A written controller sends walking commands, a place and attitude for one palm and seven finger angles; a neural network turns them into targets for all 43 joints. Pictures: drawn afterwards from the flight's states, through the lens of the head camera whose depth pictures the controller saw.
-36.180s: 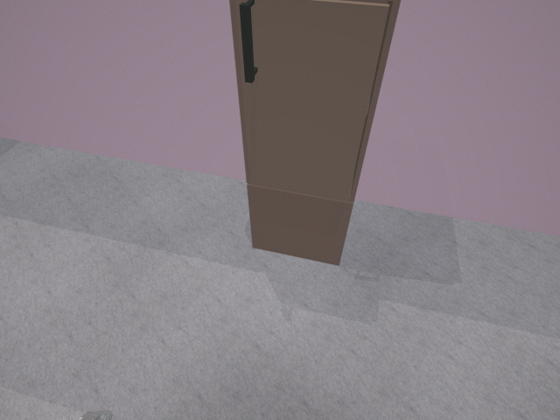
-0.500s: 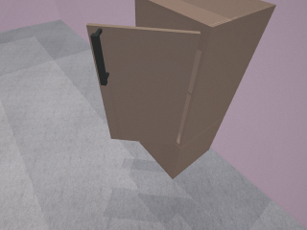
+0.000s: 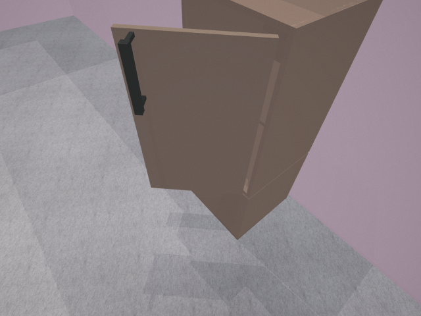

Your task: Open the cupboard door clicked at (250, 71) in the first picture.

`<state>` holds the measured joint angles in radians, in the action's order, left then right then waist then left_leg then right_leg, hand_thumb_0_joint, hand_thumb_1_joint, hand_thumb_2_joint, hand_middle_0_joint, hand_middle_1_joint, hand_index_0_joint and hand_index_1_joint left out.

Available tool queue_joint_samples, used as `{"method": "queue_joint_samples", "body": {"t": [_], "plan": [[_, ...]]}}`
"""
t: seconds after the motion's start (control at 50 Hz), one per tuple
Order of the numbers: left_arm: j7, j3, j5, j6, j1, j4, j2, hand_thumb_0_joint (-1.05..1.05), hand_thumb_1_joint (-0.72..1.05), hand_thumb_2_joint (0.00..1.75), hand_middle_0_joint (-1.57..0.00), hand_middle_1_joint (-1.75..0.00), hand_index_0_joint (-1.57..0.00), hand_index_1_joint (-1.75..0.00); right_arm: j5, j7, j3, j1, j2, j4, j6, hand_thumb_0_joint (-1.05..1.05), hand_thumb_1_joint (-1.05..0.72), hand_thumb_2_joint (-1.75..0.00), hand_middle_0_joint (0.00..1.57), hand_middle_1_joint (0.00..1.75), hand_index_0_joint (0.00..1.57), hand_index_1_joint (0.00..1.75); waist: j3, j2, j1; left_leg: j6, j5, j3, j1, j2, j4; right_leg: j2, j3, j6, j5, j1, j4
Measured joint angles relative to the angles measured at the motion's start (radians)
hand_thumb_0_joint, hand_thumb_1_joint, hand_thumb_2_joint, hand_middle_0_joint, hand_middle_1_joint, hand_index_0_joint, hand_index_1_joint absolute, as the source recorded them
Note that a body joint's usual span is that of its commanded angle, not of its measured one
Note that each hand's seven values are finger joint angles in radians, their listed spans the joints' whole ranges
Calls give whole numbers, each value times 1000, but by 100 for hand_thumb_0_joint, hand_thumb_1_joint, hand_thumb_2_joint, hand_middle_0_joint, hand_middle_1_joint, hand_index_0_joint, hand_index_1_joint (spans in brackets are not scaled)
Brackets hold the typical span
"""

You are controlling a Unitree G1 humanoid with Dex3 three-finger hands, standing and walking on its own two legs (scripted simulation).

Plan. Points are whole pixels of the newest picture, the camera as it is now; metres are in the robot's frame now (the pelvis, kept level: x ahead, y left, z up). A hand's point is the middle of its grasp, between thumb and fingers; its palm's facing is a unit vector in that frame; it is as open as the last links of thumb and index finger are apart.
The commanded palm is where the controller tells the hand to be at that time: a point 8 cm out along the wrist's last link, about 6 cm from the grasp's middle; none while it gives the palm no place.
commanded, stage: come to a stop and stand still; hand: left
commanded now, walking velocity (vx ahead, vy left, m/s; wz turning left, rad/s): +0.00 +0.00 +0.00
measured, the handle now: (135, 76) +0.57 +0.22 +0.15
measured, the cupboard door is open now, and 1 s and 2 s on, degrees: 46 46 46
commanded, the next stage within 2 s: look again from close up in 0.88 s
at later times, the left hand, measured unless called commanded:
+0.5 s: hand out of the picture +0.00 +0.14 -0.17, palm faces +0.01 -0.98 -0.20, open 7.4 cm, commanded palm none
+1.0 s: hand out of the picture +0.01 +0.11 -0.17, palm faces +0.03 -0.98 -0.19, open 7.3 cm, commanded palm none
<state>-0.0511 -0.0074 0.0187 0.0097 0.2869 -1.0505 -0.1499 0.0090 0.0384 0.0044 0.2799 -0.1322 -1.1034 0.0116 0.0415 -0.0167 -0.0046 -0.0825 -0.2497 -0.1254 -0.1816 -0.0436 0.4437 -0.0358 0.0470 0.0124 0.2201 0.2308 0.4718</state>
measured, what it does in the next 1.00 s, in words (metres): shifts its weight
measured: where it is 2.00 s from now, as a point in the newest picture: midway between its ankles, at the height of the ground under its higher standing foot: outside the picture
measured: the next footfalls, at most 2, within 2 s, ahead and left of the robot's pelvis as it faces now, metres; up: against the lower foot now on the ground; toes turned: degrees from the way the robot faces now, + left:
left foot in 2.00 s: +0.05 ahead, +0.11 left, +0.00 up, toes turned +2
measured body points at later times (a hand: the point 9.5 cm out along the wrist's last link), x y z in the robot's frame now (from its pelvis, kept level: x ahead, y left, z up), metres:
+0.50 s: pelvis +0.00 -0.03 +0.00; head +0.00 -0.04 +0.45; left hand +0.00 +0.19 -0.15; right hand +0.02 -0.26 -0.16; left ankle +0.00 +0.06 -0.74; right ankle +0.02 -0.13 -0.74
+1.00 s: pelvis +0.02 -0.05 +0.00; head +0.04 -0.06 +0.45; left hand +0.01 +0.16 -0.16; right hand +0.01 -0.26 -0.16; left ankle +0.00 +0.06 -0.74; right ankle +0.02 -0.13 -0.74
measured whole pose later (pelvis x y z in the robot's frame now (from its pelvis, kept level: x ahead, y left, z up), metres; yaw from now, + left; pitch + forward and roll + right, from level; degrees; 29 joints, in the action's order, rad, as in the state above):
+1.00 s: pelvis +0.02 -0.05 +0.00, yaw +0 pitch +0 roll +1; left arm -0.03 0.02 0.01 -0.02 0.30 -1.12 -0.14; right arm 0.02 0.03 -0.02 0.29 -0.13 -1.15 0.02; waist 0.02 0.00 -0.01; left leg 0.00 -0.26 -0.10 -0.14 0.02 0.41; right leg 0.03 0.08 -0.07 0.24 0.19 0.44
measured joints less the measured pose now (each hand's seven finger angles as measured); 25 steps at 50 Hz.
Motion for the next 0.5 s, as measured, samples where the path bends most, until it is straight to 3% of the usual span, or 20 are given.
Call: {"method": "queue_joint_samples", "body": {"t": [0.1, 0.24, 0.5], "plan": [[8, 21, -1, -6, 6, 4, -6, 1, 92, 90, -20, -30, -19, -30, 10, -20, -7, 11, -36, 67, -6, 1, -93, -89, 20, 30, 20, 30, -21, 28, 7, 2, -28, 4, -38, 7, 65, 2, 5, -10, 22, 32, 53], [22, 29, -1, -12, 27, -1, -4, 1, 91, 90, -20, -30, -19, -30, 11, -24, -11, 5, -60, 93, 0, 1, -93, -89, 20, 30, 20, 30, -50, 47, 2, 11, -10, 2, -18, 4, 32, 1, 2, -16, 22, 27, 51], [27, 35, -7, -26, 22, -33, 3, 1, 91, 90, -20, -30, -20, -30, 8, -24, -28, 0, -45, 31, 12, 0, -92, -89, 20, 30, 20, 30, -33, 27, -1, 45, 16, 11, 4, 31, -20, 32, 12, -47, 0, 5, -3]]}}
